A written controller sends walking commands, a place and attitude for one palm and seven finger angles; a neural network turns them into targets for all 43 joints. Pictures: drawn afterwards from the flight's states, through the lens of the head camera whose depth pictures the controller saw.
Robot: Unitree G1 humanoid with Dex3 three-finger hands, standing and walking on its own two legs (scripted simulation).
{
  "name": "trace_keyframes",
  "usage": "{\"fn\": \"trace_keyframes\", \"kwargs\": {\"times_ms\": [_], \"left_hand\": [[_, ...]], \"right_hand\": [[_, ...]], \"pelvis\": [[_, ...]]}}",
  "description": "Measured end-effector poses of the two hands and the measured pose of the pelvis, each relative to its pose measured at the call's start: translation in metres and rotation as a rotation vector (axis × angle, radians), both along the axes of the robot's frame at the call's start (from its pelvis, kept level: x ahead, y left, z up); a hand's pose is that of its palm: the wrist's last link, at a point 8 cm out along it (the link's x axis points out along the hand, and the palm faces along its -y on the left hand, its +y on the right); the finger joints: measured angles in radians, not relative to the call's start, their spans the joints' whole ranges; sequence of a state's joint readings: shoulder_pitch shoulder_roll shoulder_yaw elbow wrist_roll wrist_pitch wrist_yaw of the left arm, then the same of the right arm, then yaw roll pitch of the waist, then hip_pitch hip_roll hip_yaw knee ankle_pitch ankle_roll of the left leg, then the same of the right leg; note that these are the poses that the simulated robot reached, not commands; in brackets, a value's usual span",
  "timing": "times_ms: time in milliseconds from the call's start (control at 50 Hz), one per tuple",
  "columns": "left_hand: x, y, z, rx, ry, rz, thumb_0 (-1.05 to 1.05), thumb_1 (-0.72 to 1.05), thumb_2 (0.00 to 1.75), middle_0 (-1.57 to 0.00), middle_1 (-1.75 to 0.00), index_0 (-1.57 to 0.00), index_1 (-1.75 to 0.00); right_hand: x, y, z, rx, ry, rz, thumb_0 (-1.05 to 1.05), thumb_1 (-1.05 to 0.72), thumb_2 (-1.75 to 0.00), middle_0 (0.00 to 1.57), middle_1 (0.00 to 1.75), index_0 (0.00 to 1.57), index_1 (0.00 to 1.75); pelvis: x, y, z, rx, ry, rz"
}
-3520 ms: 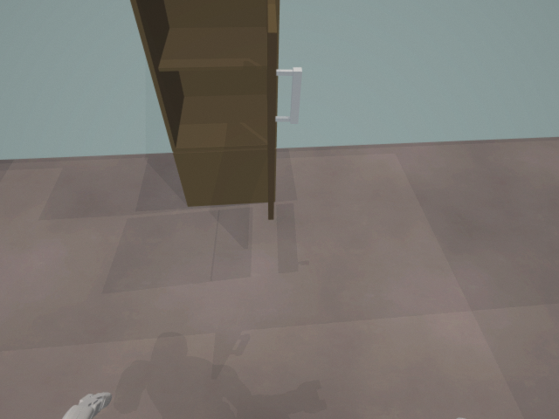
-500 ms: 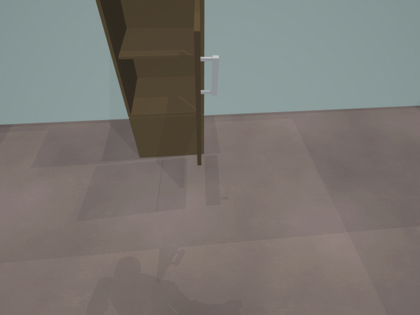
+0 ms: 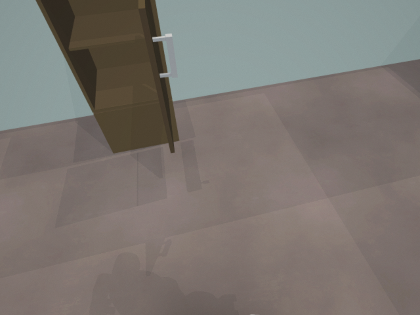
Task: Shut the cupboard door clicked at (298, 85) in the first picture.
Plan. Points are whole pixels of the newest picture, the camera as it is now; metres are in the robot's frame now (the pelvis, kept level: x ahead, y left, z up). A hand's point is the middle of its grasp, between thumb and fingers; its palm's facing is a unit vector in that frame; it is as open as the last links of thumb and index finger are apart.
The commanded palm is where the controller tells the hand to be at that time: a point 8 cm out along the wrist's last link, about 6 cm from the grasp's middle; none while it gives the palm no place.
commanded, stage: walk around to get in front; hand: left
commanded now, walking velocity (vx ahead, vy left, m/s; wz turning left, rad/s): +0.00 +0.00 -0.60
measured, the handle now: (165, 57) +0.83 +0.22 +0.03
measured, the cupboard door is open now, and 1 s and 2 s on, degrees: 86 86 86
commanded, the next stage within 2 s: none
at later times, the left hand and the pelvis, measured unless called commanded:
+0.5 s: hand out of the picture +0.08 +0.22 -0.16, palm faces -0.15 -0.96 -0.24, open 7.4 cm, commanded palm none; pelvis -0.02 +0.03 +0.01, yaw -13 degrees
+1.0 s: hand (123, 312) +0.14 +0.21 -0.16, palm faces -0.53 -0.82 -0.19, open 7.4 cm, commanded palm none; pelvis -0.04 +0.08 +0.01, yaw -34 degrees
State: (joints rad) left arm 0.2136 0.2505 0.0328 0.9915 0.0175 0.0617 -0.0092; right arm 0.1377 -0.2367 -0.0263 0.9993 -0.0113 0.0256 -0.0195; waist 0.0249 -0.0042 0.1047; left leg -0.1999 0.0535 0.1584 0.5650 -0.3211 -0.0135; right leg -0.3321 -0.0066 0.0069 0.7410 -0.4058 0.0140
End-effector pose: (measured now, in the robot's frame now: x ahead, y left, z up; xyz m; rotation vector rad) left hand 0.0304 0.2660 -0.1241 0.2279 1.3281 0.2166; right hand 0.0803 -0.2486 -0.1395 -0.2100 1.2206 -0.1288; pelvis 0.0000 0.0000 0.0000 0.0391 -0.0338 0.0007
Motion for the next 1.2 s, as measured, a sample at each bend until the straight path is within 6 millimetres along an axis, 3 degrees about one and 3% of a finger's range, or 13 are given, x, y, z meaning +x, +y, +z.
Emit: {"fn": "trace_keyframes", "kwargs": {"times_ms": [80, 200, 380, 540, 680, 800, 920, 1020, 1120, 1200], "left_hand": [[0.000, -0.020, -0.001, 0.005, -0.017, -0.025, 0.00, 0.90, 0.89, -0.20, -0.30, -0.20, -0.30], [-0.001, -0.038, 0.009, -0.023, 0.005, -0.049, 0.00, 0.90, 0.89, -0.20, -0.30, -0.20, -0.30], [0.025, -0.024, 0.008, -0.040, -0.025, -0.137, 0.00, 0.90, 0.89, -0.20, -0.30, -0.20, -0.30], [0.059, 0.019, -0.009, -0.059, -0.075, -0.231, 0.00, 0.90, 0.89, -0.20, -0.30, -0.20, -0.30], [0.091, 0.044, -0.006, -0.085, -0.104, -0.330, 0.01, 0.90, 0.90, -0.20, -0.30, -0.20, -0.30], [0.101, 0.047, -0.004, -0.093, -0.067, -0.412, 0.00, 0.91, 0.90, -0.20, -0.30, -0.20, -0.30], [0.115, 0.020, -0.006, -0.106, -0.027, -0.523, 0.01, 0.91, 0.90, -0.20, -0.30, -0.19, -0.30], [0.135, -0.026, -0.002, -0.121, -0.055, -0.644, 0.01, 0.91, 0.90, -0.20, -0.30, -0.19, -0.30], [0.154, -0.080, 0.001, -0.115, -0.146, -0.770, 0.01, 0.90, 0.90, -0.20, -0.30, -0.20, -0.30], [0.158, -0.105, 0.012, -0.104, -0.206, -0.817, 0.00, 0.90, 0.89, -0.20, -0.30, -0.20, -0.30]], "right_hand": [[-0.016, -0.012, -0.015, 0.024, 0.037, -0.049, 0.01, -0.90, -0.89, 0.21, 0.30, 0.21, 0.30], [-0.031, -0.024, 0.004, 0.012, 0.048, -0.102, 0.01, -0.90, -0.89, 0.21, 0.30, 0.20, 0.30], [-0.042, -0.029, 0.025, -0.060, -0.012, -0.188, 0.01, -0.90, -0.90, 0.20, 0.30, 0.20, 0.29], [-0.052, 0.009, 0.041, -0.112, -0.120, -0.254, 0.01, -0.90, -0.90, 0.20, 0.30, 0.20, 0.29], [-0.107, 0.054, 0.055, -0.124, -0.081, -0.342, 0.01, -0.90, -0.89, 0.21, 0.30, 0.20, 0.30], [-0.152, 0.082, 0.052, -0.105, -0.040, -0.459, 0.01, -0.90, -0.89, 0.21, 0.30, 0.21, 0.30], [-0.208, 0.105, 0.040, -0.064, 0.035, -0.596, 0.01, -0.90, -0.89, 0.21, 0.30, 0.21, 0.30], [-0.260, 0.118, 0.027, -0.021, 0.114, -0.713, 0.01, -0.90, -0.89, 0.21, 0.30, 0.21, 0.30], [-0.307, 0.119, 0.003, 0.025, 0.153, -0.816, 0.01, -0.90, -0.89, 0.21, 0.30, 0.21, 0.30], [-0.323, 0.115, -0.005, 0.043, 0.174, -0.863, 0.01, -0.90, -0.89, 0.20, 0.30, 0.20, 0.29]], "pelvis": [[-0.003, -0.012, -0.007, -0.013, 0.005, -0.024], [-0.008, -0.017, 0.010, -0.007, 0.034, -0.079], [-0.012, -0.001, 0.014, -0.019, 0.059, -0.168], [-0.022, 0.042, 0.006, -0.048, 0.066, -0.257], [-0.028, 0.070, 0.015, -0.074, 0.040, -0.355], [-0.029, 0.084, 0.018, -0.080, 0.041, -0.444], [-0.035, 0.087, 0.016, -0.070, 0.046, -0.529], [-0.045, 0.081, 0.012, -0.057, 0.053, -0.601], [-0.057, 0.064, -0.002, -0.027, 0.055, -0.676], [-0.064, 0.057, -0.002, -0.039, 0.050, -0.713]]}}
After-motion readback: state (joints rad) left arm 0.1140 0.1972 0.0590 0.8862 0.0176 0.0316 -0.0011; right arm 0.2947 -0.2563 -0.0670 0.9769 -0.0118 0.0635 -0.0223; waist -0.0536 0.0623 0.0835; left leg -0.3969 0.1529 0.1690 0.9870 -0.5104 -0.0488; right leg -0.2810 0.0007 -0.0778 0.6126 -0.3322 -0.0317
